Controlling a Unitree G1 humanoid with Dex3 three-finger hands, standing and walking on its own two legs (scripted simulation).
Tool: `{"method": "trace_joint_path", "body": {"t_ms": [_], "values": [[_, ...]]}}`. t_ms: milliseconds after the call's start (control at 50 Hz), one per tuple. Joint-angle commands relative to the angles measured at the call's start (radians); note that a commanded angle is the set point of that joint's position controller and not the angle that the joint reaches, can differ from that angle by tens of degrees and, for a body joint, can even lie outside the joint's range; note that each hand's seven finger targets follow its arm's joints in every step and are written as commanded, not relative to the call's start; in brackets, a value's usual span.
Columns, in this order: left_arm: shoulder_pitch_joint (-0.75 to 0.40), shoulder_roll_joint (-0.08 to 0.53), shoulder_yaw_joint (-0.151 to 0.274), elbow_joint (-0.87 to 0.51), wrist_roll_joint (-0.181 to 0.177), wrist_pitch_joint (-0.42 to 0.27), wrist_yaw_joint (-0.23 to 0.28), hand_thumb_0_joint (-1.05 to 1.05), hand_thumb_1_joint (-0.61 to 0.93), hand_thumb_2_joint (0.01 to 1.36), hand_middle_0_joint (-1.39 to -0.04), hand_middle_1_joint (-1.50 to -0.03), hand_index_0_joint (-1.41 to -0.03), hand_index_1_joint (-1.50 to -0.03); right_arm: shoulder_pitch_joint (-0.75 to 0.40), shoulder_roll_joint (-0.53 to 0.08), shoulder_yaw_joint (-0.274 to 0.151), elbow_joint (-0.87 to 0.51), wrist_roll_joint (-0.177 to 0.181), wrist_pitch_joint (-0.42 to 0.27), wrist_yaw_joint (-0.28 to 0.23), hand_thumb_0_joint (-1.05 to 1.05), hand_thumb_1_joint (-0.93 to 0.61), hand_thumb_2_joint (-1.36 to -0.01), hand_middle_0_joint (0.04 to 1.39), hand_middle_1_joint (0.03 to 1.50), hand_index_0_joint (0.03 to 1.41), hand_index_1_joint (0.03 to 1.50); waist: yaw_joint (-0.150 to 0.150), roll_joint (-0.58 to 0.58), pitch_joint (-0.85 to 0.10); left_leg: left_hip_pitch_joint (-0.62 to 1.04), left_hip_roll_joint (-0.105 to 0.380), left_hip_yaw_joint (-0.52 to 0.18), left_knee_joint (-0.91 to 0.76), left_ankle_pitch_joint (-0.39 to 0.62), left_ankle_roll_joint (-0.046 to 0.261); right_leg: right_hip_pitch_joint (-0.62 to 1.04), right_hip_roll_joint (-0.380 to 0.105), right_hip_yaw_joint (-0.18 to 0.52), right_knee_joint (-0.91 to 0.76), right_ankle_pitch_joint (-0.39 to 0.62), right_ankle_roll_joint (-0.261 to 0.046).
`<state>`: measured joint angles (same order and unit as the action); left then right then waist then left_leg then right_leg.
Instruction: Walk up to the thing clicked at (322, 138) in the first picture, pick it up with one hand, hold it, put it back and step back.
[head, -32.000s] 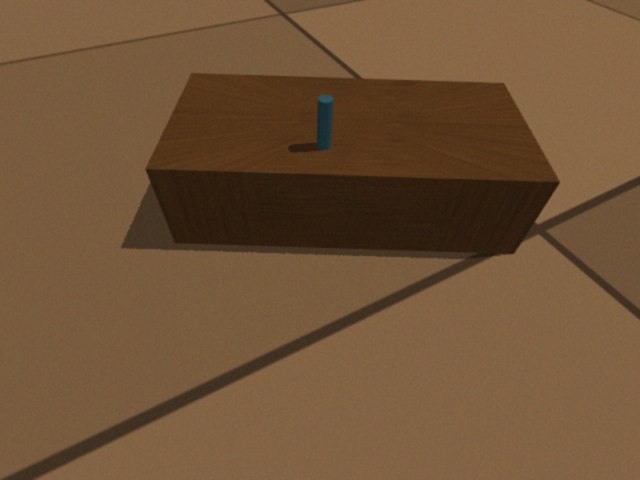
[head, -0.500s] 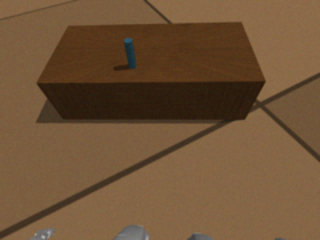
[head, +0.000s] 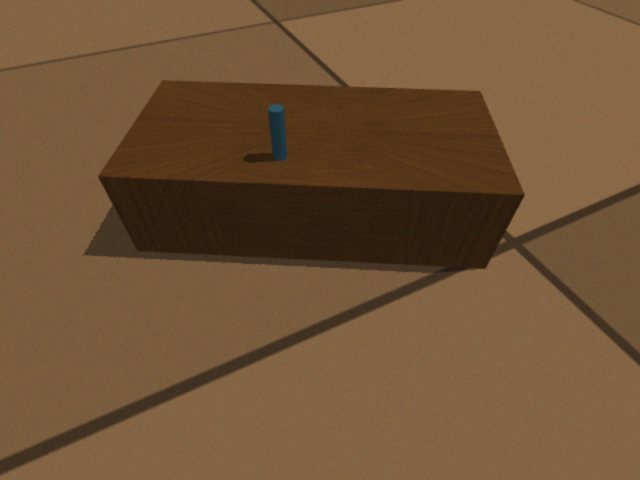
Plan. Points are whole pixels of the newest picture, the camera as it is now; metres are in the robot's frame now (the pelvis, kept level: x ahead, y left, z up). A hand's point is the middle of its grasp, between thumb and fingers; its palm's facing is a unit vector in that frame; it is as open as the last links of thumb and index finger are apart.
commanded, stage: step back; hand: left
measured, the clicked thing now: (278, 133) +1.18 +0.20 -0.28
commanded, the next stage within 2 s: stand in 0.50 s
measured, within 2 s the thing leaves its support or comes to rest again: neither
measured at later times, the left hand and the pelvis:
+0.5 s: hand (133, 464) +0.16 +0.27 -0.14, palm faces -0.03 -0.93 -0.37, open 7.3 cm; pelvis +0.04 +0.01 +0.00, yaw -2 degrees
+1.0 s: hand out of the picture +0.11 +0.25 -0.13, palm faces -0.04 -0.94 -0.33, open 7.3 cm; pelvis +0.02 +0.00 +0.02, yaw -1 degrees
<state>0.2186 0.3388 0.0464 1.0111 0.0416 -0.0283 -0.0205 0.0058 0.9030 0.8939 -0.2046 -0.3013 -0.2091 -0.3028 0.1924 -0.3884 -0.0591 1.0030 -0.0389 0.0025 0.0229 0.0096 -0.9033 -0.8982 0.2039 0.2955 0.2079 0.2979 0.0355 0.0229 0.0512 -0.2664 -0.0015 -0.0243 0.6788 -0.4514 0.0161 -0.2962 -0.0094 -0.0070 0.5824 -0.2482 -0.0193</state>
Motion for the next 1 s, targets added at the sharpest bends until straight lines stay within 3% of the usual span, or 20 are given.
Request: {"method": "trace_joint_path", "body": {"t_ms": [0, 20, 40, 60, 140, 160, 180, 200, 240, 280, 320, 360, 400, 460, 500, 620, 820, 900, 940, 980], "values": [[-0.106, 0.24, 0.041, -0.094, -0.004, -0.006, 0.016, 0.0, 0.9, 0.9, -0.2, -0.3, -0.2, -0.3, 0.05, -0.176, -0.056, -0.026, -0.011, -0.028, -0.017, 0.0, -0.9, -0.9, 0.2, 0.3, 0.2, 0.3, -0.059, -0.065, -0.013, 0.183, 0.052, -0.086, -0.276, 0.007, 0.028, -0.203, -0.116, 0.172, -0.167, -0.331, -0.064], [-0.108, 0.194, 0.025, -0.095, -0.019, -0.004, 0.012, 0.0, 0.9, 0.9, -0.2, -0.3, -0.2, -0.3, 0.018, -0.219, -0.06, -0.038, -0.014, -0.034, -0.021, 0.0, -0.9, -0.9, 0.2, 0.3, 0.2, 0.3, -0.054, 0.07, 0.0, 0.133, 0.194, -0.331, -0.402, -0.188, 0.077, -0.247, -0.029, 0.102, -0.044, -0.283, -0.013], [-0.121, 0.224, 0.037, -0.082, -0.025, -0.002, 0.017, 0.0, 0.9, 0.9, -0.2, -0.3, -0.2, -0.3, -0.036, -0.259, -0.061, -0.053, -0.01, -0.038, -0.02, 0.0, -0.9, -0.9, 0.2, 0.3, 0.2, 0.3, -0.045, 0.11, 0.027, 0.006, 0.303, -0.437, -0.487, -0.345, 0.147, -0.169, 0.015, 0.022, 0.111, -0.234, 0.003], [-0.104, 0.242, 0.042, -0.074, -0.023, -0.004, 0.017, 0.0, 0.9, 0.9, -0.2, -0.3, -0.2, -0.3, -0.071, -0.246, -0.058, -0.067, -0.008, -0.044, -0.02, 0.0, -0.9, -0.9, 0.2, 0.3, 0.2, 0.3, -0.031, 0.058, 0.049, -0.031, 0.307, -0.405, -0.475, -0.257, 0.164, -0.118, -0.01, 0.056, 0.167, -0.204, 0.004], [-0.082, 0.203, 0.032, -0.05, -0.031, -0.026, 0.02, 0.0, 0.9, 0.9, -0.2, -0.3, -0.2, -0.3, -0.087, -0.208, -0.041, -0.046, -0.002, -0.049, -0.023, 0.0, -0.9, -0.9, 0.2, 0.3, 0.2, 0.3, -0.016, 0.157, -0.023, 0.099, 0.193, -0.159, -0.289, 0.397, 0.095, 0.001, 0.001, -0.002, -0.068, -0.096, -0.004], [-0.066, 0.194, 0.031, -0.037, -0.031, -0.032, 0.024, 0.0, 0.9, 0.9, -0.2, -0.3, -0.2, -0.3, -0.085, -0.203, -0.039, -0.044, 0.007, -0.042, -0.023, 0.0, -0.9, -0.9, 0.2, 0.3, 0.2, 0.3, -0.006, 0.159, -0.052, 0.107, 0.176, -0.112, -0.23, 0.573, 0.072, 0.088, -0.001, -0.01, -0.179, 0.037, -0.006], [-0.05, 0.213, 0.04, -0.025, -0.028, -0.037, 0.032, 0.0, 0.9, 0.9, -0.2, -0.3, -0.2, -0.3, -0.081, -0.181, -0.032, -0.046, 0.021, -0.036, -0.025, 0.0, -0.9, -0.9, 0.2, 0.3, 0.2, 0.3, 0.001, 0.118, -0.094, 0.088, 0.145, -0.072, -0.167, 0.653, 0.043, 0.186, -0.021, 0.032, -0.172, 0.205, -0.015], [-0.037, 0.25, 0.044, -0.017, -0.03, -0.038, 0.037, 0.0, 0.9, 0.9, -0.2, -0.3, -0.2, -0.3, -0.073, -0.162, -0.027, -0.05, 0.029, -0.033, -0.028, 0.0, -0.9, -0.9, 0.2, 0.3, 0.2, 0.3, -0.002, 0.046, -0.134, 0.018, 0.104, -0.052, -0.136, 0.547, 0.018, 0.259, -0.071, 0.114, -0.118, 0.321, -0.04], [-0.071, 0.305, 0.051, -0.025, -0.029, -0.034, 0.034, 0.0, 0.9, 0.9, -0.2, -0.3, -0.2, -0.3, -0.043, -0.147, -0.025, -0.043, 0.021, -0.03, -0.034, 0.0, -0.9, -0.9, 0.2, 0.3, 0.2, 0.3, -0.021, -0.069, -0.128, -0.012, 0.062, -0.026, -0.11, 0.257, 0.002, 0.231, -0.195, 0.256, -0.116, 0.23, -0.118], [-0.124, 0.293, 0.041, -0.039, -0.029, -0.026, 0.035, 0.0, 0.9, 0.9, -0.2, -0.3, -0.2, -0.3, -0.052, -0.16, -0.031, -0.027, 0.009, -0.031, -0.032, 0.0, -0.9, -0.9, 0.2, 0.3, 0.2, 0.3, -0.032, -0.082, -0.076, 0.002, 0.06, -0.03, -0.15, 0.182, 0.014, 0.141, -0.206, 0.258, -0.135, 0.144, -0.122], [-0.165, 0.254, 0.027, -0.043, -0.032, -0.024, 0.034, 0.0, 0.9, 0.9, -0.2, -0.3, -0.2, -0.3, -0.041, -0.169, -0.032, -0.004, 0.012, -0.038, -0.029, 0.0, -0.9, -0.9, 0.2, 0.3, 0.2, 0.3, -0.044, -0.06, -0.079, 0.093, 0.105, -0.075, -0.245, 0.305, 0.038, 0.077, -0.14, 0.159, -0.094, 0.215, -0.068], [-0.172, 0.229, 0.022, -0.031, -0.035, -0.023, 0.034, 0.0, 0.9, 0.9, -0.2, -0.3, -0.2, -0.3, -0.073, -0.183, -0.03, -0.001, 0.015, -0.043, -0.028, 0.0, -0.9, -0.9, 0.2, 0.3, 0.2, 0.3, -0.024, -0.032, -0.068, 0.072, 0.146, -0.111, -0.271, 0.406, 0.059, 0.118, -0.07, 0.079, -0.057, 0.229, -0.031], [-0.166, 0.236, 0.022, -0.019, -0.034, -0.024, 0.035, 0.0, 0.9, 0.9, -0.2, -0.3, -0.2, -0.3, -0.092, -0.181, -0.028, 0.003, 0.018, -0.042, -0.031, 0.0, -0.9, -0.9, 0.2, 0.3, 0.2, 0.3, -0.017, -0.048, -0.075, 0.071, 0.131, -0.079, -0.246, 0.482, 0.05, 0.162, -0.079, 0.088, -0.074, 0.282, -0.031], [-0.165, 0.254, 0.027, -0.015, -0.033, -0.022, 0.038, 0.0, 0.9, 0.9, -0.2, -0.3, -0.2, -0.3, -0.097, -0.177, -0.031, 0.009, 0.017, -0.036, -0.035, 0.0, -0.9, -0.9, 0.2, 0.3, 0.2, 0.3, -0.022, -0.032, -0.09, 0.063, 0.103, -0.041, -0.222, 0.462, 0.029, 0.199, -0.107, 0.111, -0.083, 0.326, -0.05], [-0.193, 0.21, 0.006, 0.0, -0.049, -0.013, 0.035, 0.0, 0.9, 0.9, -0.2, -0.3, -0.2, -0.3, -0.106, -0.176, -0.014, 0.018, 0.037, -0.044, -0.035, 0.0, -0.9, -0.9, 0.2, 0.3, 0.2, 0.3, -0.036, -0.031, -0.11, 0.149, 0.137, -0.083, -0.295, 0.659, 0.021, 0.201, -0.106, 0.102, -0.108, 0.453, -0.025], [-0.206, 0.211, -0.002, 0.025, -0.043, -0.008, 0.039, 0.0, 0.9, 0.9, -0.2, -0.3, -0.2, -0.3, -0.135, -0.173, -0.006, 0.037, 0.039, -0.043, -0.04, 0.0, -0.9, -0.9, 0.2, 0.3, 0.2, 0.3, -0.04, -0.003, -0.155, 0.242, 0.139, -0.053, -0.321, 0.769, 0.004, 0.255, -0.105, 0.082, -0.168, 0.496, -0.014], [-0.22, 0.213, -0.007, 0.061, -0.035, -0.006, 0.029, 0.0, 0.9, 0.9, -0.2, -0.3, -0.2, -0.3, -0.183, -0.162, 0.008, 0.061, 0.033, -0.039, -0.032, 0.0, -0.9, -0.9, 0.2, 0.3, 0.2, 0.3, -0.037, -0.003, -0.064, 0.179, 0.127, -0.052, -0.441, 0.365, -0.005, 0.208, -0.112, 0.106, -0.294, 0.218, 0.005], [-0.214, 0.216, -0.006, 0.071, -0.036, -0.011, 0.027, 0.0, 0.9, 0.9, -0.2, -0.3, -0.2, -0.3, -0.178, -0.168, 0.008, 0.073, 0.031, -0.04, -0.027, 0.0, -0.9, -0.9, 0.2, 0.3, 0.2, 0.3, -0.036, -0.005, -0.065, 0.169, 0.129, -0.058, -0.451, 0.323, -0.002, 0.214, -0.118, 0.114, -0.31, 0.194, 0.003], [-0.207, 0.223, -0.006, 0.077, -0.033, -0.011, 0.027, 0.0, 0.9, 0.9, -0.2, -0.3, -0.2, -0.3, -0.167, -0.159, 0.008, 0.077, 0.029, -0.038, -0.024, 0.0, -0.9, -0.9, 0.2, 0.3, 0.2, 0.3, -0.039, -0.035, -0.05, 0.162, 0.123, -0.061, -0.458, 0.26, -0.003, 0.18, -0.113, 0.114, -0.326, 0.103, 0.003], [-0.198, 0.224, -0.007, 0.08, -0.034, -0.012, 0.025, 0.0, 0.9, 0.9, -0.2, -0.3, -0.2, -0.3, -0.162, -0.163, 0.009, 0.078, 0.028, -0.039, -0.022, 0.0, -0.9, -0.9, 0.2, 0.3, 0.2, 0.3, -0.035, -0.033, -0.054, 0.155, 0.127, -0.066, -0.46, 0.252, 0.002, 0.181, -0.115, 0.116, -0.329, 0.091, 0.002]]}}
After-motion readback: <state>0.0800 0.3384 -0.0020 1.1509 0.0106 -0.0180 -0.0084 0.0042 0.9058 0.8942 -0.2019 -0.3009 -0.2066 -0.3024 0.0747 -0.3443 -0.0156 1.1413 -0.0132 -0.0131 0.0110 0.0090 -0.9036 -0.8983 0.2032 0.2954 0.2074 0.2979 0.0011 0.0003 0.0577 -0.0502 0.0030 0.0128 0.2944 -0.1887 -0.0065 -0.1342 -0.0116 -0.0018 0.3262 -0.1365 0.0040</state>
